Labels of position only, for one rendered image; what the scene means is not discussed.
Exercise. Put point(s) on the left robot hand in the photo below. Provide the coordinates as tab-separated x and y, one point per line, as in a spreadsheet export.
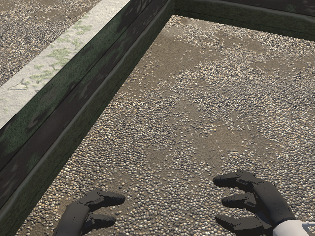
79	219

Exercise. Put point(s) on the right robot hand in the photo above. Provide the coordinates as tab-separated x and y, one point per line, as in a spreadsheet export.
261	198

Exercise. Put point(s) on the robot right forearm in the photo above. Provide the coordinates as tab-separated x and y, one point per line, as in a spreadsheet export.
292	227

